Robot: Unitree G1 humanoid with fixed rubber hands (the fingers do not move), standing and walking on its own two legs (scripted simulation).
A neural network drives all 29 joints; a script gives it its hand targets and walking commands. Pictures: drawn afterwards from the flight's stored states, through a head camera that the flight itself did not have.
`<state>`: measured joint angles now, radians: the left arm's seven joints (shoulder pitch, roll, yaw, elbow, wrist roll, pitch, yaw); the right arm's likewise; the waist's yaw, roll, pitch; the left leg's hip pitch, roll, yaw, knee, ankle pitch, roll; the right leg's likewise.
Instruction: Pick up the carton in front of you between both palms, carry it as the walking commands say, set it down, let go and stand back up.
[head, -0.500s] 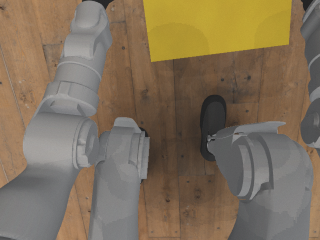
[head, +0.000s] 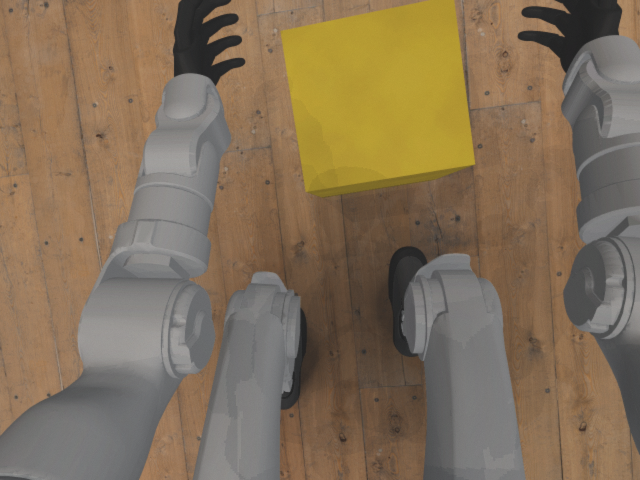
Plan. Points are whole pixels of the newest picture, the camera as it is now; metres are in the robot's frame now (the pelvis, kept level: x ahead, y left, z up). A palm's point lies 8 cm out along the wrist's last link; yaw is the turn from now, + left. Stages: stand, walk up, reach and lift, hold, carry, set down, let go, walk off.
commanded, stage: set down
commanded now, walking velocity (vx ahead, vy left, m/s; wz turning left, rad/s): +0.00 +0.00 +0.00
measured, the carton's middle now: (372, 120) +0.51 -0.10 -0.33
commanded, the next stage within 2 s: let go in 0.60 s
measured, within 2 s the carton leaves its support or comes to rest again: neither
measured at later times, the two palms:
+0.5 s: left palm (99, 6) +0.53 +0.10 +0.03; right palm out of the picture +0.51 -0.30 +0.02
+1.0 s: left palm out of the picture +0.44 +0.14 +0.15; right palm out of the picture +0.40 -0.30 +0.14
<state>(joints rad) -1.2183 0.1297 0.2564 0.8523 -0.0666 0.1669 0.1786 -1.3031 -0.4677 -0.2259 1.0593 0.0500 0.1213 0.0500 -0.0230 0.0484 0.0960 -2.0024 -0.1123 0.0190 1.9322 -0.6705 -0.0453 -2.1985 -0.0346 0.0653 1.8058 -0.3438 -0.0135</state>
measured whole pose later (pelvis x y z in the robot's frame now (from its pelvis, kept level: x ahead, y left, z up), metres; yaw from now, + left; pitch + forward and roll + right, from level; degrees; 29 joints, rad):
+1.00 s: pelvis +0.08 -0.02 +0.25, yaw -5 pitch +33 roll +2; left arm -0.40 0.13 0.17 0.56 0.05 0.09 -0.02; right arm -0.45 -0.25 -0.22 0.60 -0.07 0.11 0.06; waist 0.00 0.03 -0.07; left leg -1.05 -0.04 -0.05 0.90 -0.43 -0.04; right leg -1.22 0.00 0.01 0.84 -0.20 -0.03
